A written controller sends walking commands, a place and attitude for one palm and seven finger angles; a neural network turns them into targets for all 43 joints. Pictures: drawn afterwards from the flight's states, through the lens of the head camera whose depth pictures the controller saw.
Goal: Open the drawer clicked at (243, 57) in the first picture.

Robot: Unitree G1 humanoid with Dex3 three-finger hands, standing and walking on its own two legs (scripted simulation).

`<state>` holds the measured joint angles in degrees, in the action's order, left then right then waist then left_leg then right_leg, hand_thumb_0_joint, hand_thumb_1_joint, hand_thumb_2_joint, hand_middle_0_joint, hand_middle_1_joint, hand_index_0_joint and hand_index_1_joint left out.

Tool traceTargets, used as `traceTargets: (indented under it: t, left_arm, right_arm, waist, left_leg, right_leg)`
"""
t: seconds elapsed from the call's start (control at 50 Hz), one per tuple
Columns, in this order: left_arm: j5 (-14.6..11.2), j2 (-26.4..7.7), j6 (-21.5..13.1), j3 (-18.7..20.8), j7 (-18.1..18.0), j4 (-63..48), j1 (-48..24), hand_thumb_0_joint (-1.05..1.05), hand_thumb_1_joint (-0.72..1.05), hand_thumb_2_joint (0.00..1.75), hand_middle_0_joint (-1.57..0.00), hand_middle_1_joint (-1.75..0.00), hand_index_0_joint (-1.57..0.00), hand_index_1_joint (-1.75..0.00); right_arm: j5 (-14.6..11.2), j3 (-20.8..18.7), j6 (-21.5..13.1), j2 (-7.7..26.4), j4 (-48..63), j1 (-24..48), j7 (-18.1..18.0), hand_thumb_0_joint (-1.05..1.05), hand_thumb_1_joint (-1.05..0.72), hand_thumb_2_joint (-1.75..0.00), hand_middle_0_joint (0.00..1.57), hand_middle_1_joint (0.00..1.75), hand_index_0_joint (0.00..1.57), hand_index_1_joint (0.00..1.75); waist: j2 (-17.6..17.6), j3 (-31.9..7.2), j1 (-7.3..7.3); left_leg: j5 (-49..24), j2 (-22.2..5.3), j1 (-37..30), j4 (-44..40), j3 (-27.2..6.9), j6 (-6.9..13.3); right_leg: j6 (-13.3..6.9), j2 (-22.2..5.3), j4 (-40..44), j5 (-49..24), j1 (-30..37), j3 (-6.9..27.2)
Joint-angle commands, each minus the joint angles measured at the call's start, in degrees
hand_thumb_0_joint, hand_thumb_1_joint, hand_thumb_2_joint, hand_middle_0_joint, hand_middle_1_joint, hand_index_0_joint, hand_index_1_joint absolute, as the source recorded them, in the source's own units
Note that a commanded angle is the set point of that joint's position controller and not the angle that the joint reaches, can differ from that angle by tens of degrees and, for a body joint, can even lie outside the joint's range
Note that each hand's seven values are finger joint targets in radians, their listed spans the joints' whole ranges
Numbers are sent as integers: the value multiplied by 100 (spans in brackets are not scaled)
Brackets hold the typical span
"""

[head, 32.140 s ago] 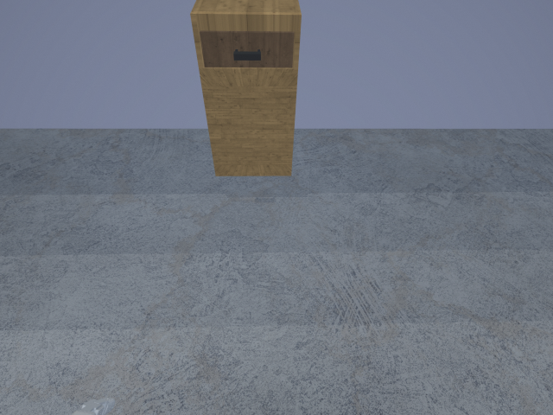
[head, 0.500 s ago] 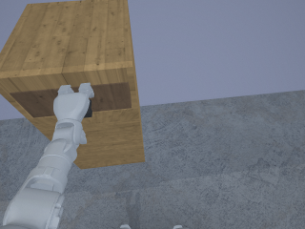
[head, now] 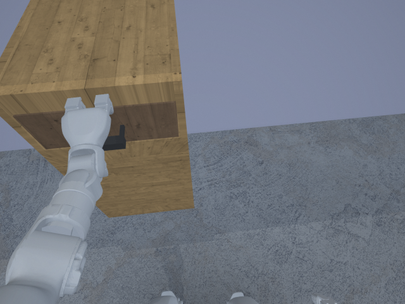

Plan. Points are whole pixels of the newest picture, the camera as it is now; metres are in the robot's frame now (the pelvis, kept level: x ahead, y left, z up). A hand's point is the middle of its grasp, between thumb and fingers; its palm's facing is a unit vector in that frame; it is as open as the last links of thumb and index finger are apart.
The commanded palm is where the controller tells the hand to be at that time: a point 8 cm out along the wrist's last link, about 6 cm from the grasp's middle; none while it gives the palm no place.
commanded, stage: re-aim the fingers above the handle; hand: left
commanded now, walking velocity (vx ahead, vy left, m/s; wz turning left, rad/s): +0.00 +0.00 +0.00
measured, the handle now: (103, 137) +0.51 +0.25 -0.04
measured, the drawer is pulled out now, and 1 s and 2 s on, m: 0.00 0.00 0.00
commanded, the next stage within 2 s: lower the fingers behind the handle in 0.92 s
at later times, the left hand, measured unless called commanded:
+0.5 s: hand (98, 138) +0.46 +0.23 +0.02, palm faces +0.08 +0.06 -1.00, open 13.8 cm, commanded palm +0.42 +0.24 +0.07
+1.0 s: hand (88, 145) +0.45 +0.25 +0.01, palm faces +0.02 +0.06 -1.00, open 13.8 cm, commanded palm +0.42 +0.24 +0.07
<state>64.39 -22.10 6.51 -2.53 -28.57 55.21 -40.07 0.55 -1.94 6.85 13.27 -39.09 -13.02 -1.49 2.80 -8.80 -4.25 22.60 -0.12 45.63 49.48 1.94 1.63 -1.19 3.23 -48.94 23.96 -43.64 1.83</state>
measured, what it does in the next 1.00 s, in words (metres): stands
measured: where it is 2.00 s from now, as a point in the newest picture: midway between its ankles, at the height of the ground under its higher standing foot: outside the picture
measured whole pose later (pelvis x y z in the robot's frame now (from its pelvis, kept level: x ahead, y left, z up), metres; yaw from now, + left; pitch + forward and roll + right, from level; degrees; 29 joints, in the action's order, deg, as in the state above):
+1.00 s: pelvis +0.00 +0.00 +0.00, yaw +0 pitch +20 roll -1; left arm 63.4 -24.7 7.1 -0.4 -27.1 56.3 -38.9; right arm 0.5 -2.6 8.1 14.3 -39.4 -15.2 -1.4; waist 3.0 -8.5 -4.5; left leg 23.0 -0.6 47.5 50.4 2.0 1.6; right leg -1.2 3.6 -49.4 24.0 -45.4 1.8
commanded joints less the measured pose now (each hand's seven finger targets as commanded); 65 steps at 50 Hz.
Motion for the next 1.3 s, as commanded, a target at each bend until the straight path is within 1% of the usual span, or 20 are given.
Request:
traceTargets:
  t: [0.0, 0.08, 0.14, 0.2, 0.24, 0.3, 0.36, 0.42, 0.48, 0.54, 0.64, 0.7, 0.74, 0.84, 0.9, 0.98, 1.04, 1.12, 1.18, 1.28]
  left_arm:
    - [-440, -1664, 799, 368, 499, -417, -1487, 0, -50, 30, -30, -120, -30, -120]
    - [-925, -134, -124, -946, 1652, -1750, -1794, 0, -50, 30, -30, -120, -30, -120]
    - [-917, 76, -917, -1213, 1806, -2456, -2232, 0, -50, 30, -30, -120, -30, -120]
    - [-619, -643, -1596, -470, 1359, -2862, -2489, 0, -50, 30, -30, -120, -30, -120]
    - [-346, -1528, -1768, 439, 800, -2916, -2520, 0, -50, 30, -30, -120, -30, -120]
    - [-77, -2008, -1290, 1221, -133, -2110, -1877, 0, -50, 30, -30, -120, -30, -120]
    - [-58, -1932, -222, 966, -517, -1281, -1377, 0, -50, 30, -30, -120, -30, -120]
    - [-95, -1759, 814, 556, -287, -346, -1276, 0, -50, 30, -30, -120, -30, -120]
    - [-515, -2103, 1137, 605, 425, -324, -1706, 0, -50, 30, -30, -120, -30, -120]
    - [-791, -1596, 496, 107, 1177, -995, -2254, 0, -50, 30, -30, -120, -30, -120]
    - [-727, -30, -975, -1191, 1689, -2248, -2589, 0, -50, 30, -30, -120, -30, -120]
    - [-565, -491, -1569, -621, 1374, -2289, -2508, 0, -50, 30, -30, -120, -30, -120]
    - [-422, -1213, -1644, 125, 966, -1945, -2307, 0, -50, 30, -30, -120, -30, -120]
    - [-91, -2404, -606, 1274, -274, -1119, -1586, 0, -50, 30, -30, -120, -30, -120]
    - [34, -2172, 218, 838, -414, -847, -1727, 0, -50, 30, -30, -120, -30, -120]
    - [-435, -1845, 558, 423, 429, -893, -1989, 0, -50, 30, -30, -120, -30, -120]
    - [-831, -1020, -34, -346, 1283, -1373, -2210, 0, -50, 30, -30, -120, -30, -120]
    - [-608, -1085, -965, -304, 1704, -1313, -1570, 0, -50, 30, -30, -120, -30, -120]
    - [-459, -1220, -1658, 6, 1472, -1862, -1594, 0, -50, 30, -30, -120, -30, -120]
    - [-151, -1853, -1821, 1056, 311, -1679, -1159, 0, -50, 30, -30, -120, -30, -120]
  right_arm:
    - [-125, -310, 25, 923, 558, -683, -51, 0, -90, -90, 20, 30, 20, 30]
    - [-132, -410, -131, 952, 567, -696, -210, 0, -90, -90, 20, 30, 20, 30]
    - [-97, -401, -290, 829, 386, -781, -301, 0, -90, -90, 20, 30, 20, 30]
    - [5, -435, -358, 772, 236, -980, -295, 0, -90, -90, 20, 30, 20, 30]
    - [44, -462, -340, 819, 143, -986, -254, 0, -90, -90, 20, 30, 20, 30]
    - [131, -375, -229, 766, 195, -754, -98, 0, -90, -90, 20, 30, 20, 30]
    - [116, -277, -24, 799, 391, -542, 11, 0, -90, -90, 20, 30, 20, 30]
    - [-4, -239, 123, 851, 388, -555, 78, 0, -90, -90, 20, 30, 20, 30]
    - [-167, -239, 267, 963, 468, -571, -49, 0, -90, -90, 20, 30, 20, 30]
    - [-198, -277, 125, 1022, 570, -655, -279, 0, -90, -90, 20, 30, 20, 30]
    - [-117, -387, -314, 796, 337, -912, -360, 0, -90, -90, 20, 30, 20, 30]
    - [-13, -434, -371, 762, 207, -1072, -319, 0, -90, -90, 20, 30, 20, 30]
    - [-13, -436, -316, 815, 149, -1043, -248, 0, -90, -90, 20, 30, 20, 30]
    - [97, -280, -112, 885, 323, -709, -40, 0, -90, -90, 20, 30, 20, 30]
    - [26, -281, 0, 889, 425, -645, 8, 0, -90, -90, 20, 30, 20, 30]
    - [-132, -385, 19, 973, 495, -843, -83, 0, -90, -90, 20, 30, 20, 30]
    - [-146, -402, -120, 994, 426, -900, -249, 0, -90, -90, 20, 30, 20, 30]
    - [-89, -361, -225, 942, 214, -961, -375, 0, -90, -90, 20, 30, 20, 30]
    - [-16, -427, -236, 856, 206, -1038, -312, 0, -90, -90, 20, 30, 20, 30]
    - [94, -466, -210, 809, 246, -919, -100, 0, -90, -90, 20, 30, 20, 30]
  waist:
    - [-613, -2865, 193]
    - [-567, -2211, -408]
    - [50, -1825, -505]
    - [622, -1916, -249]
    - [801, -2020, 22]
    - [671, -2274, 348]
    - [220, -2404, 534]
    - [-141, -2571, 508]
    - [-913, -2667, 254]
    - [-1029, -2312, -246]
    - [453, -1916, -516]
    - [428, -1704, -377]
    - [505, -1648, -114]
    - [130, -2213, 536]
    - [140, -2685, 464]
    - [-387, -3177, 18]
    - [-609, -2555, -440]
    - [-256, -1499, -342]
    - [500, -1629, -129]
    - [444, -2189, 254]
  left_leg:
    - [-2321, 180, -1594, -598, 130, 70]
    - [-2519, 107, -2406, -598, -86, 201]
    - [-2634, 84, -2843, -592, -292, 173]
    - [-2885, 26, -3045, -407, -435, 38]
    - [-2983, 15, -2771, -260, -518, -81]
    - [-2826, 119, -1930, -95, -394, -137]
    - [-2573, 207, -1481, -244, -81, -125]
    - [-2345, 177, -1369, -507, 80, -106]
    - [-2113, 164, -1346, -687, 104, 32]
    - [-1862, 152, -1590, -773, 29, 190]
    - [-2422, 85, -2942, -616, -241, 156]
    - [-2325, 41, -2798, -393, -393, 61]
    - [-2123, 81, -2229, -309, -399, 12]
    - [-2068, 237, -1060, -274, -127, -23]
    - [-2228, 217, -1259, -351, 69, -42]
    - [-2292, 150, -1662, -464, 105, 102]
    - [-2180, 137, -1945, -545, -23, 191]
    - [-1900, 157, -1876, -482, -157, 192]
    - [-2359, 104, -2177, -254, -238, 99]
    - [-2537, 83, -1398, 199, -297, -6]
  right_leg:
    - [32, 24, 824, -3062, 2238, -109]
    - [66, 16, 1103, -2954, 1571, -165]
    - [-10, 18, 1077, -2293, 838, -230]
    - [-109, 50, 799, -1836, 137, -301]
    - [-210, 71, 493, -1760, -41, -361]
    - [-249, 83, 121, -1789, 186, -430]
    - [-211, 105, 196, -2132, 888, -388]
    - [-125, 106, 485, -2398, 1565, -313]
    - [45, 32, 851, -2731, 2260, -155]
    - [120, -85, 1150, -2880, 2246, -84]
    - [-38, 15, 1116, -2057, 701, -212]
    - [-109, 60, 888, -1635, 44, -286]
    - [-195, 62, 673, -1544, 79, -302]
    - [-198, 74, 300, -1869, 932, -265]
    - [-128, 79, 424, -2317, 1373, -221]
    - [46, 40, 791, -3083, 2172, -74]
    - [100, -20, 1062, -3140, 1960, -66]
    - [0, 18, 1033, -2319, 957, -124]
    - [-156, 73, 713, -2048, 338, -202]
    - [-206, 104, 11, -2012, 48, -302]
